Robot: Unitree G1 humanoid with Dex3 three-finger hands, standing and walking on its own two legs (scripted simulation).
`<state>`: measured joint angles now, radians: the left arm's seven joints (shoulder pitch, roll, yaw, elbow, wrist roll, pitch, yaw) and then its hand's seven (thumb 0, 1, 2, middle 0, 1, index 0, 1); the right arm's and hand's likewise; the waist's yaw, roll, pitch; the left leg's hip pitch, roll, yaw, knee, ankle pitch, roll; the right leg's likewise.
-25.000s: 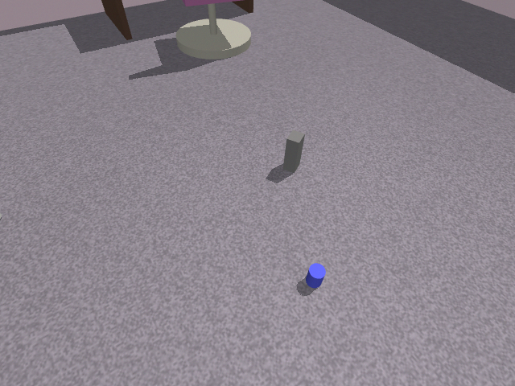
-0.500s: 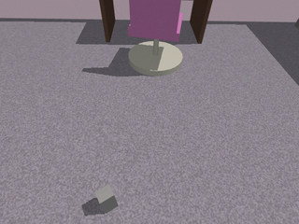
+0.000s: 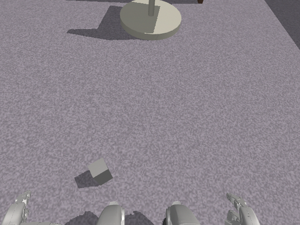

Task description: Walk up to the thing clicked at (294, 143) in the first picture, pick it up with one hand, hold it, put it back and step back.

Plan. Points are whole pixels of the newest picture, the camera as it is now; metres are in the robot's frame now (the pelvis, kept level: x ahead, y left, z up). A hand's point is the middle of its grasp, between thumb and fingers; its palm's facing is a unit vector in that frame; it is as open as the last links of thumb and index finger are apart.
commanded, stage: go down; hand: left
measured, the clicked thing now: (101, 172) +0.38 +0.23 -0.60
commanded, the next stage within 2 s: none
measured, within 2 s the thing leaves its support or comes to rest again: neither
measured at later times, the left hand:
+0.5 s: hand (32, 212) +0.18 +0.34 -0.18, palm faces +0.21 -0.94 -0.27, open 17.5 cm
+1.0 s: hand (31, 194) +0.23 +0.39 -0.25, palm faces +0.25 -0.95 -0.19, open 17.7 cm
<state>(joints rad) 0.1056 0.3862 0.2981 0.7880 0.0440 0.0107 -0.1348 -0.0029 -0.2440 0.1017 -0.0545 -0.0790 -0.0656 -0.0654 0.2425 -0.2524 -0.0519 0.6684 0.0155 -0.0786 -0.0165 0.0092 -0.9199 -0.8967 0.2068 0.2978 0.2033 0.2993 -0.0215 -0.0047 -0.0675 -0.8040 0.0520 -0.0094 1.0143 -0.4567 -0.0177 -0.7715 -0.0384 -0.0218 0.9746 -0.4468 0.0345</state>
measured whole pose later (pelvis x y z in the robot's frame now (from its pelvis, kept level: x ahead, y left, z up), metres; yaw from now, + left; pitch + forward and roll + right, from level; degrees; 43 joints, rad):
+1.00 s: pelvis -0.06 -0.01 -0.21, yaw -2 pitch +32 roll -5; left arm -0.24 0.71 0.74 0.93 -0.15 -0.29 -0.56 -0.02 -0.60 0.01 -0.07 -0.05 -0.08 -0.03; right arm 0.13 -0.31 0.03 0.69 -0.03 -0.19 -0.07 0.01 -0.88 -0.89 0.21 0.30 0.21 0.30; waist -0.01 -0.03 -0.16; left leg -1.79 0.05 -0.11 1.88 -0.65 -0.04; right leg -1.73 -0.03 -0.05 1.83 -0.66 0.02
